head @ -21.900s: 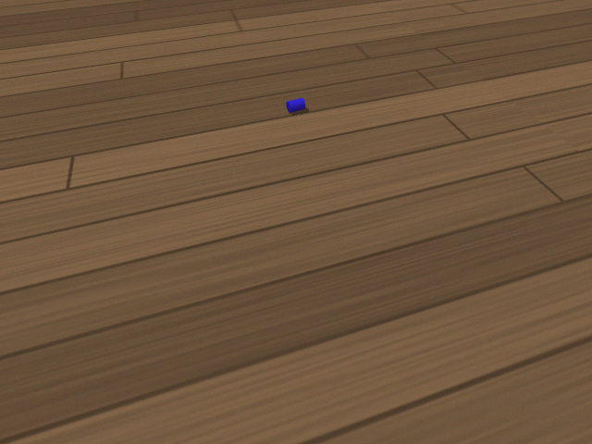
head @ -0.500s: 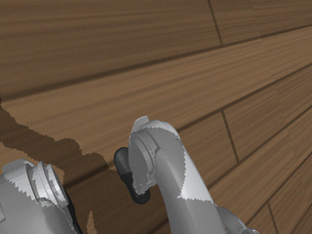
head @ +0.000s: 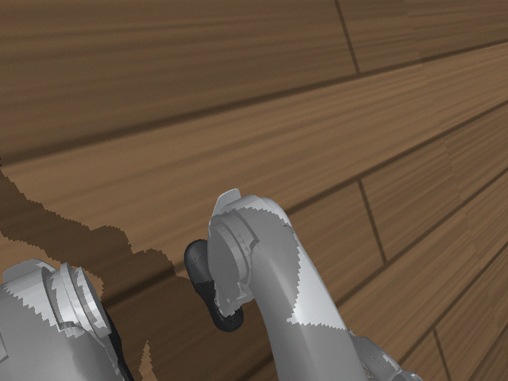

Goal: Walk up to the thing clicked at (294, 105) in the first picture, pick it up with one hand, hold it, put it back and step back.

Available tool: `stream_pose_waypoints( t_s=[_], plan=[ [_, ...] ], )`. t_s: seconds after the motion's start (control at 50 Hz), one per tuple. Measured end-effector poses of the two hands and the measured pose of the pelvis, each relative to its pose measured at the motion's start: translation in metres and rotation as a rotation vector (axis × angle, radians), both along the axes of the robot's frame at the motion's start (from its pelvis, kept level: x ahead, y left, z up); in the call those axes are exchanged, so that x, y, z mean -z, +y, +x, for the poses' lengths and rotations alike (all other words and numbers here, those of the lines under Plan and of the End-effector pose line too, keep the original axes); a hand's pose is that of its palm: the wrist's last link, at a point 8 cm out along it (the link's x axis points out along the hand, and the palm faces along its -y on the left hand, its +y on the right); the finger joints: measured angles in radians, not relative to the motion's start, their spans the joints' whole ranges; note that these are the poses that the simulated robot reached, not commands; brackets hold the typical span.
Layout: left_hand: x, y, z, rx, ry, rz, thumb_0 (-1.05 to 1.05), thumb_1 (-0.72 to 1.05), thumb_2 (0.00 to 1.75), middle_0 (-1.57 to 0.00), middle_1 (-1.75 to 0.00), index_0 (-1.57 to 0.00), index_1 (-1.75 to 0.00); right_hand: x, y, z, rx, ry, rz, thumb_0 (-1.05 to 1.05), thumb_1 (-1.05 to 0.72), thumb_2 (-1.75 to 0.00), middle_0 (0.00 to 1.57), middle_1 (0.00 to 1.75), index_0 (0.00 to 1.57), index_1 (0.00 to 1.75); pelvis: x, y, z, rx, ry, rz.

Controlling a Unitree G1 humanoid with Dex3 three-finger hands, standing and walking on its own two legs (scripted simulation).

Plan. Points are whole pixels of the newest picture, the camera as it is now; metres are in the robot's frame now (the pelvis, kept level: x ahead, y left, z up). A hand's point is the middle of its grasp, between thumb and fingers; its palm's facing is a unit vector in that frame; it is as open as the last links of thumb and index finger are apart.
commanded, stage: settle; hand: left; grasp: from above
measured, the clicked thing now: out of the picture +0.48 +0.32 -0.28
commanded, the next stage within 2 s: lift in 0.98 s
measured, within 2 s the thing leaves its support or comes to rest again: leaves its support in 0.38 s
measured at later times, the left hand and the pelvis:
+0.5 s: hand out of the picture +0.47 +0.34 -0.23, palm faces -0.40 -0.13 -0.91, open 9.7 cm; pelvis +0.01 +0.00 +0.00, yaw +1 degrees
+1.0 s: hand out of the picture +0.47 +0.33 -0.13, palm faces -0.44 -0.11 -0.89, open 9.6 cm; pelvis +0.00 -0.01 +0.02, yaw +6 degrees
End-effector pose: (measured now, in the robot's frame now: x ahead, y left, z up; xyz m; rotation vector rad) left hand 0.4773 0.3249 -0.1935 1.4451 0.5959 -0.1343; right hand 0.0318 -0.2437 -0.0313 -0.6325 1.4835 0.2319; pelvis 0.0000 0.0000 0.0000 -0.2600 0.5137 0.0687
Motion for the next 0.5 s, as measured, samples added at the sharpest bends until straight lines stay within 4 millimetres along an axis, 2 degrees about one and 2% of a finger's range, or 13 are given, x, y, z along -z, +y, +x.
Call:
stream_pose_waypoints(
  t_s=[0.34, 0.5],
  plan=[
    [-0.003, 0.006, -0.001, -0.017, -0.006, -0.015, 0.00, 0.07, 0.31, -0.83, -0.31, -0.83, -0.30, 0.000, -0.002, 0.001, 0.014, 0.006, -0.009, 0.00, -0.91, -0.90, 0.20, 0.30, 0.20, 0.30, 0.000, 0.000, 0.002, -0.001, 0.014, -0.002],
    [-0.026, 0.015, -0.003, 0.004, -0.036, 0.011, 0.00, 0.05, 0.31, -0.86, -0.28, -0.85, -0.28, 0.003, -0.014, 0.011, 0.037, -0.003, -0.021, 0.00, -0.91, -0.90, 0.20, 0.30, 0.21, 0.30, -0.002, -0.002, 0.005, -0.012, 0.042, 0.011]
  ],
)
